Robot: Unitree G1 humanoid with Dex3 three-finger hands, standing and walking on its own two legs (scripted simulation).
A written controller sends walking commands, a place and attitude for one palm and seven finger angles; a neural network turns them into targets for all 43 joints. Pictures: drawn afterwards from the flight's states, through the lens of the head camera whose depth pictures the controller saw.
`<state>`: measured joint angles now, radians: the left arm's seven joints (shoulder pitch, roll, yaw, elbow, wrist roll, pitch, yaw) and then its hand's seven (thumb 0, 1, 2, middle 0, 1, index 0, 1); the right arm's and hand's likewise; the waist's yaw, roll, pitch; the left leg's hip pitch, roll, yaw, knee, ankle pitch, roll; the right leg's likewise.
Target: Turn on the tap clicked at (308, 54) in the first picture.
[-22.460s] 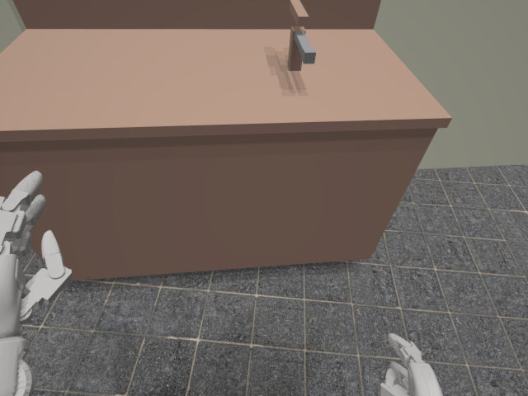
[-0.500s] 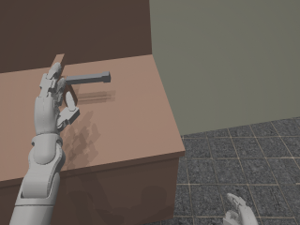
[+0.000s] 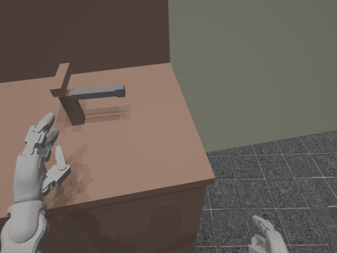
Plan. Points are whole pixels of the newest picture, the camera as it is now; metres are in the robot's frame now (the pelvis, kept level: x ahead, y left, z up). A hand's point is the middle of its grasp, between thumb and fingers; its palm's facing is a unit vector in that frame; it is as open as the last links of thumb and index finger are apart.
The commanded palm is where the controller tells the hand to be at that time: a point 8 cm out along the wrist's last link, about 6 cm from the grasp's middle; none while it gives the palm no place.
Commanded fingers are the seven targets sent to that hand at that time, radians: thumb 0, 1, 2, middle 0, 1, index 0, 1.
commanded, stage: draw the hand back beside the body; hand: left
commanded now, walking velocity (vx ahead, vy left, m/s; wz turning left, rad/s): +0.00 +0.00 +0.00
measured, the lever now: (120, 90) +0.51 +0.21 +0.13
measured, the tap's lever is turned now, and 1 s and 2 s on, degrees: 86 86 86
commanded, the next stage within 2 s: step back with the hand held close in 0.42 s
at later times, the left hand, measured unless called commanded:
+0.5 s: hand (59, 174) +0.21 +0.23 +0.15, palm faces +0.42 -0.84 -0.34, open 7.5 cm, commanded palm +0.16 +0.28 +0.16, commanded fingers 0.00 0.90 0.90 -0.20 -0.30 -0.20 -0.30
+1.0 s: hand (44, 203) +0.15 +0.24 +0.14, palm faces +0.36 -0.81 -0.47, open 7.4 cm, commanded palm +0.11 +0.28 +0.17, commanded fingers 0.00 0.90 0.90 -0.20 -0.30 -0.20 -0.30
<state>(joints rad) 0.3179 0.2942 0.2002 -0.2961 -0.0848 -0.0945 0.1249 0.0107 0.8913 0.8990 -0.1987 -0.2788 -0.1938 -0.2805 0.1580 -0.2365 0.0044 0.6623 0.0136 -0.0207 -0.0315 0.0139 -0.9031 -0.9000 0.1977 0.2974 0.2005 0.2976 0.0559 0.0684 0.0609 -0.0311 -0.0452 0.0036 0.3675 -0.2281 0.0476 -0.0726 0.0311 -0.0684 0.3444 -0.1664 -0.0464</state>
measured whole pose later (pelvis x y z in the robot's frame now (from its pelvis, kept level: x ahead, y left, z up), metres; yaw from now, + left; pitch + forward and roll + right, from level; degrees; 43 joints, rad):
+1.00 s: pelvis -0.05 +0.00 -0.01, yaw +1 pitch +0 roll +0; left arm 0.53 0.40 0.32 -0.49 -0.06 -0.14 0.14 0.01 0.88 0.90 -0.21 -0.30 -0.21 -0.30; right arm 0.20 -0.25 -0.02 0.57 0.02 0.02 -0.06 0.01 -0.90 -0.90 0.20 0.30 0.20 0.30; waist 0.02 0.05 0.05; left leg -0.32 -0.04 0.00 0.55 -0.22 0.04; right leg -0.34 0.02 -0.09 0.49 -0.15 -0.05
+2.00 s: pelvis -0.19 +0.01 -0.02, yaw +3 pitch +0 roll +0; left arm 0.45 0.33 0.38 -0.50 -0.05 -0.15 0.16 0.01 0.89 0.90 -0.21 -0.30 -0.20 -0.30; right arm 0.22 -0.15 -0.01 0.64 0.00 -0.10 -0.03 0.01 -0.90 -0.90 0.20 0.30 0.20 0.30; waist 0.03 0.03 0.03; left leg -0.28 0.11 0.01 0.65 -0.37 -0.07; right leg -0.34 0.04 -0.03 0.58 -0.24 -0.01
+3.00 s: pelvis -0.24 +0.01 -0.01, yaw +4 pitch -2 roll -1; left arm 0.48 0.34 0.29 -0.47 -0.05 -0.10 0.15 0.01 0.89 0.90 -0.21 -0.30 -0.21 -0.30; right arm 0.19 -0.22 -0.01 0.62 0.01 -0.06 -0.07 0.01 -0.90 -0.90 0.20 0.30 0.20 0.30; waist 0.01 0.02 0.04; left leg -0.23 0.03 0.04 0.49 -0.24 0.00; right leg -0.17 0.04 -0.02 0.46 -0.26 -0.03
